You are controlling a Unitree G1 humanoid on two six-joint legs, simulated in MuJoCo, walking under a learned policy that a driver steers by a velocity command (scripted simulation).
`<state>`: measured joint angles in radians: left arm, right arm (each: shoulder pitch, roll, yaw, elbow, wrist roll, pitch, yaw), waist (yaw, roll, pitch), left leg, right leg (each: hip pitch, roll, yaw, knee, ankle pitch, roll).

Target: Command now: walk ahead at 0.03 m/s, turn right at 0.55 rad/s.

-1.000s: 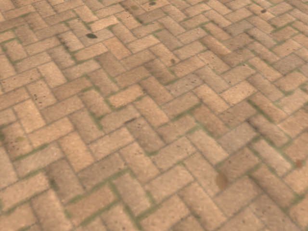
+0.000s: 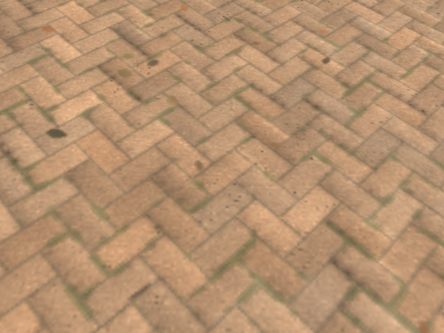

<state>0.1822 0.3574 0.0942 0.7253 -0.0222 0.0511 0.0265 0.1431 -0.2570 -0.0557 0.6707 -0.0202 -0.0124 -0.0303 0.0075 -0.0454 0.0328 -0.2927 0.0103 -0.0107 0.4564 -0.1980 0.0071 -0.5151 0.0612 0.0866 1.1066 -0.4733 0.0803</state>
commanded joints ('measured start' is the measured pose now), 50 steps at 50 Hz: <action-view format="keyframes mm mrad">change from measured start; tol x16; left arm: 1 13 44 12 -78 -7 5 -3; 14 59 206 43 -142 32 1 -22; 50 -28 -7 -32 154 29 -43 -3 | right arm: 1 -10 -154 -43 -54 0 1 -12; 50 39 -108 0 189 11 -12 -1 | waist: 1 -8 213 -88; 11 9 223 -120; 14 -8 -271 -133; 33 49 144 -89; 50 -9 42 -25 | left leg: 1 185 232 -141 -117 441 204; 11 140 278 -33 -20 330 157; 13 -92 161 102 242 -1 0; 14 -331 30 121 460 -464 -79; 15 -314 43 -5 618 -493 -84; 20 -225 47 -30 650 -207 -93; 29 9 39 -6 125 -136 -77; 32 236 115 -92 -73 298 -27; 35 100 91 -70 -43 67 18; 50 97 50 -38 -47 65 -4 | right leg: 1 -96 -52 -37 -5 55 38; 10 172 -73 -137 -464 149 -42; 12 362 -40 -133 -702 350 -104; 14 554 -447 364 -733 908 -352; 34 299 -81 11 -707 253 -124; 50 328 -86 4 -695 356 -112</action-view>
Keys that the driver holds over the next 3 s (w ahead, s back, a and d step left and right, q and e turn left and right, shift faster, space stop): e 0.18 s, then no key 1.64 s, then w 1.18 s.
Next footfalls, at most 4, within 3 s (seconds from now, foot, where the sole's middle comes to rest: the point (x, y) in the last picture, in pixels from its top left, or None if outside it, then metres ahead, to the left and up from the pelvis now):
0.26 right None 0.03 -0.15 -0.78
0.62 left None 0.07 0.09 -0.78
2.46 left None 0.38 0.12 -0.78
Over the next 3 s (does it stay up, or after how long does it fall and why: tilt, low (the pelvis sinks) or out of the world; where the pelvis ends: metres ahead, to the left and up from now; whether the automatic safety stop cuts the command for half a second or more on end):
stays up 0.49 0.01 -0.01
